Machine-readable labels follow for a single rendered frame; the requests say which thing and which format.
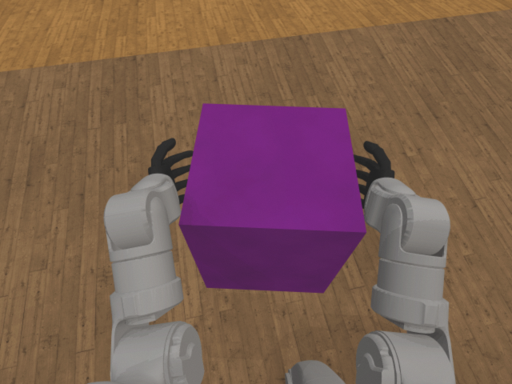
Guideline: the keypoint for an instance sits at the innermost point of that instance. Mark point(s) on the right robot hand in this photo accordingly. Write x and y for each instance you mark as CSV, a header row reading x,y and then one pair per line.
x,y
379,169

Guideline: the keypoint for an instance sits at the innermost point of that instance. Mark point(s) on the left robot hand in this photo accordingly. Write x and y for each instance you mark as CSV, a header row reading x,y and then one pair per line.
x,y
159,165

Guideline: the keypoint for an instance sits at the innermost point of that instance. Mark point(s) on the robot right thigh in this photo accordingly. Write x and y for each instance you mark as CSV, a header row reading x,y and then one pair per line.
x,y
312,372

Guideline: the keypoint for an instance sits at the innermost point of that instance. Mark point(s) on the right robot forearm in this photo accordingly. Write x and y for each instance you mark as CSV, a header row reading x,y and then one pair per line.
x,y
414,233

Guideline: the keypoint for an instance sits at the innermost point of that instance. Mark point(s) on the left robot upper arm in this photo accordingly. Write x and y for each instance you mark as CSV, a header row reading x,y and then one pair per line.
x,y
165,353

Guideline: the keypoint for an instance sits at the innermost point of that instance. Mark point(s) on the left robot forearm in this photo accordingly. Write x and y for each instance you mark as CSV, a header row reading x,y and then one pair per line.
x,y
137,227

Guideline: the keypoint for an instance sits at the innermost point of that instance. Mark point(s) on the right robot upper arm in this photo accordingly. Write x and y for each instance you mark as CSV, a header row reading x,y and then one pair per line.
x,y
385,357

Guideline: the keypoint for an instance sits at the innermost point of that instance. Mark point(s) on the carton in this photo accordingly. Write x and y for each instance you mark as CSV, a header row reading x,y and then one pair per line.
x,y
272,200

